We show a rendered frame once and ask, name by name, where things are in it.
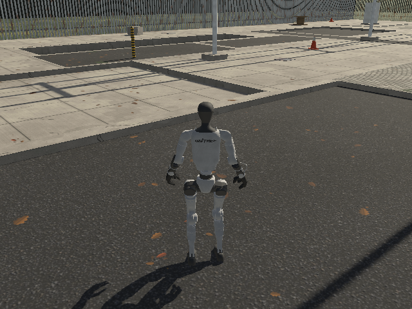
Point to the robot right upper arm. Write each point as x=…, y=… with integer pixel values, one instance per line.
x=229, y=145

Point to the left robot hand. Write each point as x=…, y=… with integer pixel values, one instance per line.
x=168, y=178

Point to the left robot forearm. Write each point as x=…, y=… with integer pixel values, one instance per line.
x=173, y=167

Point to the robot left upper arm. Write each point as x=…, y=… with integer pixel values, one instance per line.
x=182, y=144

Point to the robot right shin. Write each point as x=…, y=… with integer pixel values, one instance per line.
x=218, y=230

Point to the right robot hand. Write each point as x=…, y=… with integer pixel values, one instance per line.
x=244, y=180

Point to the right robot forearm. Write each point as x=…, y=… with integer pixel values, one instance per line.
x=238, y=168

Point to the right robot thigh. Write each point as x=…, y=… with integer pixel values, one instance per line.
x=220, y=190

